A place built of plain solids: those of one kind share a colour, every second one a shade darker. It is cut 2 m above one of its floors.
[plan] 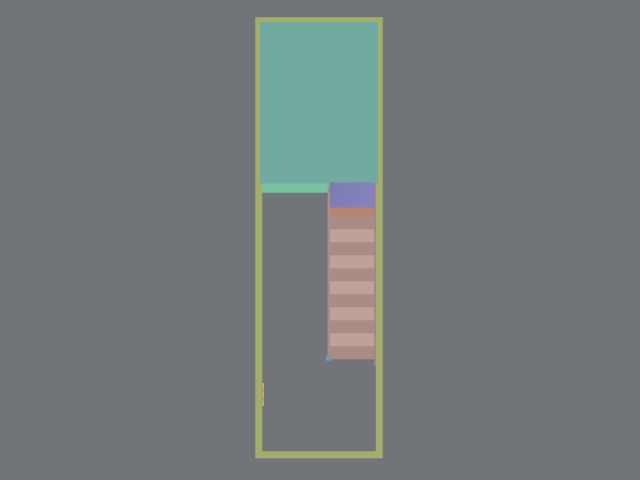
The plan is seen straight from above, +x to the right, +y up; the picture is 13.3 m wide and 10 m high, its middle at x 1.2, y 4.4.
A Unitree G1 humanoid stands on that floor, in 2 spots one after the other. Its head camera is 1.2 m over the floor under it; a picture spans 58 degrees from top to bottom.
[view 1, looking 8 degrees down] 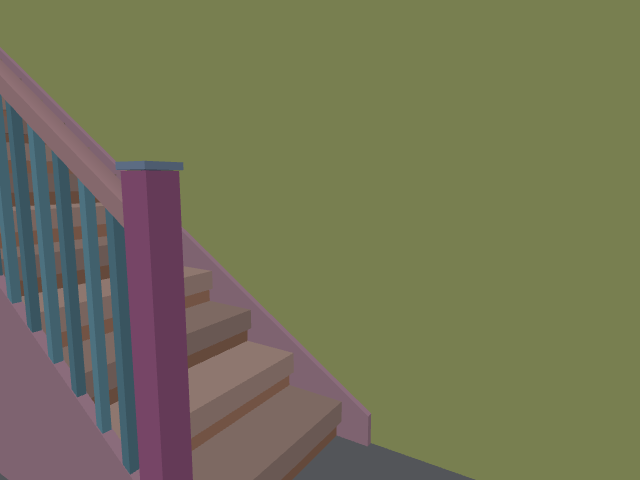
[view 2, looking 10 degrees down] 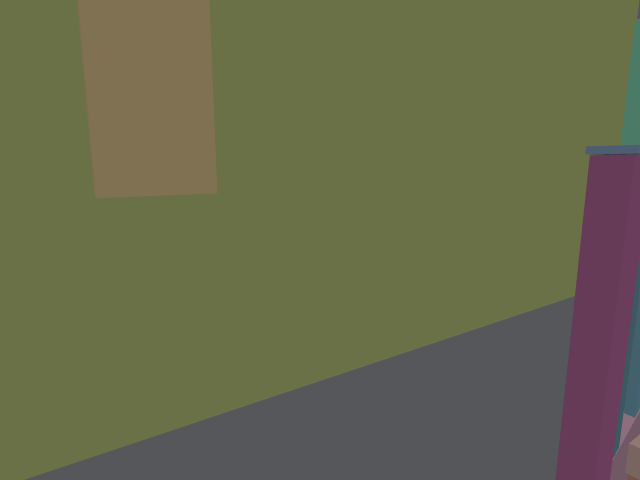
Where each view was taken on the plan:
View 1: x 0.68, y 1.00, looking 32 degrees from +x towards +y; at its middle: wall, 2.01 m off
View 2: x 1.86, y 0.73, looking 146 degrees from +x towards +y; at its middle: wall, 2.29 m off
